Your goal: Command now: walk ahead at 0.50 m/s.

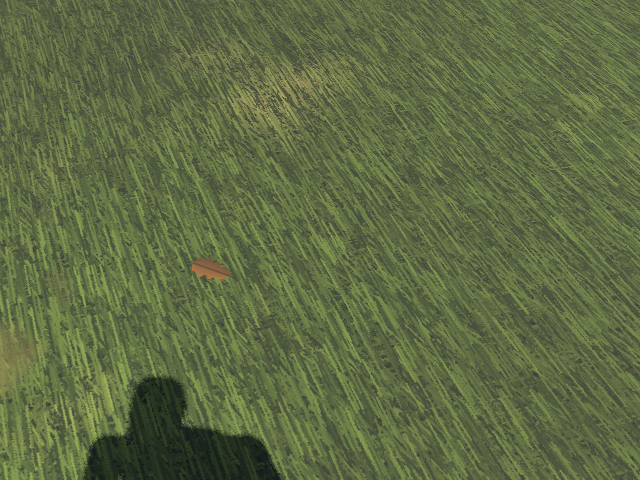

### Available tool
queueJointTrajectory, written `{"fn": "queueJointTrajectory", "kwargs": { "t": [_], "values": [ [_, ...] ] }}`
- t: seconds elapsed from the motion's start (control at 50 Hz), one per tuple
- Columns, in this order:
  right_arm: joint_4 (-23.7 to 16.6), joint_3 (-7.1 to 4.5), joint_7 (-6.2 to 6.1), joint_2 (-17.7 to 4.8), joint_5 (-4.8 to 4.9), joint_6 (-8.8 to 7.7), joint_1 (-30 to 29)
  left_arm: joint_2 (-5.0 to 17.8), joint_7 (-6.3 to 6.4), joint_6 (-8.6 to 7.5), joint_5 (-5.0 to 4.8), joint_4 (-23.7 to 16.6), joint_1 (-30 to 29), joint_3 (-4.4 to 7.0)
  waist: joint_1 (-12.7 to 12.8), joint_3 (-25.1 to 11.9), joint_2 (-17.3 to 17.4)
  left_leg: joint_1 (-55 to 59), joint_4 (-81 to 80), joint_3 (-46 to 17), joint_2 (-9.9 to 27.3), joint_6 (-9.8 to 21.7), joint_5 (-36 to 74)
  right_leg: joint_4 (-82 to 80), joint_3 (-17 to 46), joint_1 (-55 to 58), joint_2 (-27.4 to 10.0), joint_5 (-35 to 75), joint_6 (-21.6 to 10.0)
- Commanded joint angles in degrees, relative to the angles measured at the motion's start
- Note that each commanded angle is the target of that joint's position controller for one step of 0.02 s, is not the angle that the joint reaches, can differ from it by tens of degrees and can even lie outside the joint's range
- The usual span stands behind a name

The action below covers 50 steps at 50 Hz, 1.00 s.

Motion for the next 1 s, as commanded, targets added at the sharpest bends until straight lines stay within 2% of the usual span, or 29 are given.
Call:
{"fn": "queueJointTrajectory", "kwargs": {
  "t": [0.02,0.1,0.16,0.28,0.34,0.36,0.38,0.4,0.42,0.44,0.46,0.48,0.5,0.52,0.54,0.56,0.62,0.68,0.72,0.8,0.84,0.86,0.88,0.9,0.92,0.94,0.96,0.98,1.0],
  "values": [
    [-2.0,-1.23,-0.32,-6.5,-0.11,-1.19,0.4,2.3,0.35,0.56,0.28,-2.4,2.8,1.09,1.5,-4.4,5.5,7.2,-13.8,-14.9,15.3,9.4,9.1,-3.3,2.0,-6.5,-4.0,5.6,0.5],
    [0.0,-1.36,-1.86,-8.2,0.15,-0.65,4.6,2.6,0.13,0.61,1.05,-5.3,-5.7,1.31,-0.2,-1.6,4.6,8.6,-15.4,-10.9,14.2,8.2,12.2,-15.8,1.3,-11.1,-3.9,17.6,2.1],
    [1.2,-1.29,-2.27,-8.8,0.54,-0.44,7.3,1.8,-0.45,0.42,0.76,-6.8,-11.4,0.82,-1.9,-0.2,4.8,9.3,-15.9,-8.3,13.0,6.8,10.5,-24.9,0.1,-9.2,-2.3,24.3,2.1],
    [4.4,-1.57,-2.46,-9.8,1.05,0.63,13.5,2.2,-2.20,-0.21,0.16,-10.7,-21.5,-0.11,-4.9,3.0,4.6,19.4,-12.1,-8.7,16.5,6.9,11.6,-33.7,-1.2,-11.8,-0.4,19.9,0.9],
    [4.7,-2.06,-2.81,-11.1,1.20,1.44,12.6,3.9,-3.07,-0.87,-0.02,-11.2,-19.8,0.21,-2.5,1.2,6.2,22.1,-7.0,-8.6,17.8,5.6,22.6,-36.4,-2.7,-5.7,1.6,13.6,-1.4],
    [4.3,-2.19,-2.84,-11.6,1.32,1.65,11.2,5.2,-3.03,-1.00,0.12,-10.1,-15.6,0.88,0.1,-1.6,7.0,21.4,-2.5,-7.5,16.9,4.8,32.5,-37.4,-4.5,1.8,3.6,13.0,-2.5],
    [4.0,-1.86,-2.83,-10.8,1.32,1.84,10.1,7.5,-2.73,-1.00,0.28,-7.3,-6.8,2.20,4.3,-6.8,6.4,18.6,6.6,-5.3,14.2,3.5,39.1,-38.5,-5.6,14.4,5.2,14.9,-4.3],
    [2.6,-1.10,-2.80,-9.3,0.59,1.67,9.2,11.6,-2.11,-0.95,0.92,-4.5,5.0,3.54,8.6,-15.0,2.9,6.9,22.2,-3.2,11.2,1.5,28.8,-36.0,3.0,33.5,-2.6,17.4,-8.0],
    [2.0,0.93,-2.27,-2.5,0.43,0.46,15.5,16.1,-1.79,-0.54,1.44,-3.6,9.9,4.45,6.2,-22.8,-10.8,-17.1,44.2,-1.5,0.8,-2.9,-6.5,-39.9,28.7,54.4,-17.3,9.4,-16.5],
    [3.1,0.26,-1.85,-5.8,1.57,-0.87,14.7,11.2,-1.70,-0.33,1.20,-3.8,10.2,2.91,7.6,-25.0,-10.9,-23.6,52.5,-10.6,0.4,-2.1,-25.2,-46.0,38.6,54.5,-19.3,5.0,-17.3],
    [1.6,-1.00,-1.68,-9.8,3.20,-1.38,9.6,8.3,-1.45,-0.36,0.87,-4.4,5.2,2.03,6.9,-15.8,-7.8,-27.9,54.9,-10.8,3.7,-1.4,-21.7,-47.1,28.9,46.7,-17.4,4.7,-14.2],
    [0.8,-1.14,-1.95,-9.9,3.32,-1.29,6.5,6.5,-1.42,-0.49,0.86,-5.4,0.5,1.41,5.0,-10.4,-4.0,-26.5,52.4,-8.9,7.0,-1.2,-16.2,-49.0,20.7,37.5,-15.1,7.2,-11.9],
    [0.5,-1.43,-2.41,-8.9,2.65,-0.79,4.7,4.7,-1.67,-0.82,1.22,-5.5,-2.7,0.92,3.3,-6.4,-1.8,-24.4,48.9,-8.3,8.8,-1.4,-12.4,-51.6,15.7,29.9,-12.9,9.1,-10.4],
    [0.7,-1.77,-2.71,-8.0,2.27,0.22,5.6,3.2,-1.88,-1.32,1.70,-5.4,-4.4,0.44,1.3,-4.5,-2.8,-21.0,46.2,-8.8,10.4,-1.4,-9.6,-53.8,11.3,24.9,-10.8,11.0,-9.0],
    [1.0,-1.68,-2.74,-6.4,2.28,1.14,7.1,2.9,-2.03,-1.58,1.94,-4.9,-4.8,0.41,0.2,-4.0,-3.9,-18.5,45.1,-9.0,10.8,-1.5,-8.0,-55.5,8.6,21.8,-10.1,12.0,-8.6],
    [1.1,-1.59,-2.88,-5.1,2.29,1.84,7.7,3.3,-2.00,-1.89,2.12,-4.4,-4.8,0.49,-0.4,-2.9,-3.5,-17.4,44.3,-8.8,10.6,-2.0,-7.5,-56.1,5.9,19.6,-9.8,19.0,-8.7],
    [-1.0,-1.88,-3.17,-4.8,1.43,2.69,5.8,5.7,-0.80,-1.96,2.78,-3.4,-4.9,1.00,-2.0,-1.3,-2.4,-19.2,38.2,-8.4,9.1,-4.0,-2.2,-54.8,-2.9,17.9,-9.3,41.2,-8.6],
    [-3.6,-1.34,-2.12,-3.7,0.74,2.64,0.8,7.1,0.73,-1.00,2.33,-3.6,-5.7,1.07,-1.1,-1.6,-2.9,-15.7,24.5,-4.2,8.0,-4.2,8.3,-54.1,-9.9,17.2,-6.5,42.9,-6.7],
    [-5.7,-0.90,-1.23,-3.1,0.57,2.81,-3.4,8.2,1.54,-0.33,1.87,-3.1,-3.9,1.24,0.8,-2.2,-2.3,-14.7,18.7,-2.5,7.2,-4.1,12.0,-53.1,-10.9,20.1,-7.3,42.9,-6.8],
    [-9.2,-1.42,0.39,-5.3,0.41,3.51,-5.8,10.0,2.32,1.88,0.46,-2.9,-3.2,1.94,1.0,-2.9,-2.8,-15.9,13.6,-1.7,6.4,-2.5,5.8,-47.4,-10.5,28.7,-11.0,43.7,-6.2],
    [-9.7,-2.20,1.10,-7.2,0.34,3.50,-3.2,10.9,2.86,3.00,-0.15,-3.9,-4.6,2.46,-0.7,-4.0,-3.4,-12.7,11.8,0.2,4.2,-0.6,0.1,-40.5,-10.5,30.2,-11.5,49.5,-5.0],
    [-9.0,-2.94,1.25,-8.5,0.44,3.23,1.1,10.9,3.11,3.57,-0.38,-4.5,-5.4,2.55,-2.9,-5.9,-2.5,-7.5,7.7,1.4,2.2,0.7,1.6,-33.3,-11.4,29.8,-9.9,50.6,-3.5],
    [-8.0,-4.30,0.69,-11.6,0.18,2.88,6.2,10.1,3.02,3.87,-0.08,-4.6,-3.6,2.32,-4.9,-8.9,1.3,1.7,2.0,-0.3,1.1,2.8,13.3,-22.2,-12.8,26.6,-5.9,44.8,-0.5],
    [-8.5,-5.65,-0.88,-17.4,-0.32,3.07,9.0,7.0,2.45,3.50,2.30,-6.5,-2.5,1.12,-4.1,-14.0,12.1,15.7,4.7,-16.6,12.8,7.6,42.3,-4.5,-13.3,12.3,-0.7,16.2,3.4],
    [-10.7,-5.40,-1.08,-19.4,-1.13,3.20,6.4,4.0,1.42,2.85,2.80,-8.2,1.8,-0.06,0.3,-22.9,18.6,29.8,3.3,-40.0,25.5,21.9,48.1,13.3,-4.8,-4.8,10.3,-23.7,6.1],
    [-12.1,-4.41,-0.76,-15.4,-0.64,3.56,5.6,7.5,0.46,2.39,1.52,-7.5,-0.5,0.69,-2.6,-25.3,9.2,27.1,0.8,-36.8,23.2,20.0,38.0,16.0,4.4,-6.9,6.8,-20.7,4.9],
    [-13.3,-3.35,-0.99,-11.9,-0.21,3.59,0.8,8.2,0.29,2.59,-0.07,-7.9,-3.2,0.84,-1.7,-19.5,5.8,21.2,0.3,-28.5,21.2,16.5,30.9,14.5,3.5,-8.9,4.2,-16.1,4.1],
    [-13.5,-2.50,-1.26,-9.1,0.47,3.79,-2.3,7.5,0.91,3.25,0.16,-6.6,-3.5,0.91,-0.1,-14.2,0.4,13.6,-0.8,-22.8,18.3,12.8,24.1,9.2,2.4,-8.1,1.3,-12.7,4.3],
    [-13.5,-1.69,-1.59,-6.9,0.57,3.94,-3.7,8.4,1.65,4.16,0.87,-6.4,-4.1,1.32,0.5,-12.0,1.5,7.6,-2.1,-19.9,16.4,11.1,18.9,4.6,2.2,-5.1,-0.2,-10.3,4.6]
  ]
}}
Keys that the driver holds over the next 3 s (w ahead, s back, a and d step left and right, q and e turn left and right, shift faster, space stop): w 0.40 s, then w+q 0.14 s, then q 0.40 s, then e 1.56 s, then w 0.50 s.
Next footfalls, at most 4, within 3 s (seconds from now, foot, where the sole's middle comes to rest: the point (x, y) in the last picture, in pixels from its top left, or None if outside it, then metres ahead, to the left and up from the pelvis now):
0.40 right None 0.39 -0.15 -0.78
0.88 left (287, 422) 0.59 0.08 -0.78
1.34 right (399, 438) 0.55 -0.16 -0.78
1.74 left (286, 424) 0.58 0.08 -0.78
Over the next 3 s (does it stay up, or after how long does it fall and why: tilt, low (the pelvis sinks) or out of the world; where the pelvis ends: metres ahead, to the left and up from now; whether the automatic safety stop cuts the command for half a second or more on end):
stays up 0.61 -0.16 0.00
